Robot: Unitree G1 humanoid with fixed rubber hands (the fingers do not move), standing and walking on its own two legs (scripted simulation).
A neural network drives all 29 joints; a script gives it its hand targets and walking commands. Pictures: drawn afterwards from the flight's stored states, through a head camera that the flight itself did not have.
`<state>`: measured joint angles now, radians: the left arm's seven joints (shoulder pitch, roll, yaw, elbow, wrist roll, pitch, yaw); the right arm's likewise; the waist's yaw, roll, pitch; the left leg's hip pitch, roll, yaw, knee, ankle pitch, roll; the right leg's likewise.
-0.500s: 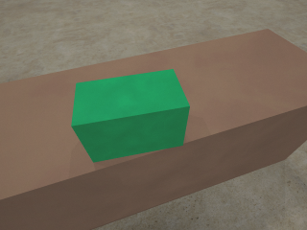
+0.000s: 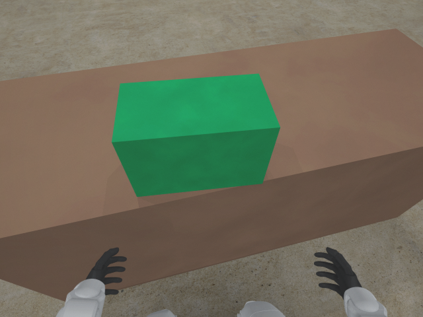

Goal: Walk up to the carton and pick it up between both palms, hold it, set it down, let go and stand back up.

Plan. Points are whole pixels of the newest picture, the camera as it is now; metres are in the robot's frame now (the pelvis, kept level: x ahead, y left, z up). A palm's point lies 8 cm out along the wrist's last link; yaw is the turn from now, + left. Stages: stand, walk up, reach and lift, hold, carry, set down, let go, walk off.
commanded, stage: reach and lift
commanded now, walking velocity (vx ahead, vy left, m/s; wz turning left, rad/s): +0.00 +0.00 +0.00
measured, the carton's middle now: (196, 137) +0.49 +0.01 +0.02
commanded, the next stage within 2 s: none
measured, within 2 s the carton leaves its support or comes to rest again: neither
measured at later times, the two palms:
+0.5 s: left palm (80, 282) +0.21 +0.24 -0.04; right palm (344, 286) +0.16 -0.24 -0.05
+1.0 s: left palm (63, 262) +0.23 +0.25 +0.00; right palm (340, 243) +0.23 -0.24 +0.00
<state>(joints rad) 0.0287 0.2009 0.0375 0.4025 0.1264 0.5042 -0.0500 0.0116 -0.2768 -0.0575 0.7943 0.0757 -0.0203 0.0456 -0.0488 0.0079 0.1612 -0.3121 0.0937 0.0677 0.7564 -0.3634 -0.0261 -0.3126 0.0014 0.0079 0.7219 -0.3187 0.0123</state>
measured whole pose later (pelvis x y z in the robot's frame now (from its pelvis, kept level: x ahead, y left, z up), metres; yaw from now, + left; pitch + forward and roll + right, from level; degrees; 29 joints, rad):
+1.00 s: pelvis +0.05 +0.01 +0.03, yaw +1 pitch -2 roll +0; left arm 0.20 0.27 0.01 0.38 -0.15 0.01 0.03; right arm 0.24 -0.26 -0.05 0.48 0.19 -0.16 0.07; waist 0.01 0.01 0.03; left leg -0.09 0.05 0.07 0.36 -0.23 -0.02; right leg -0.09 -0.02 0.00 0.34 -0.21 0.02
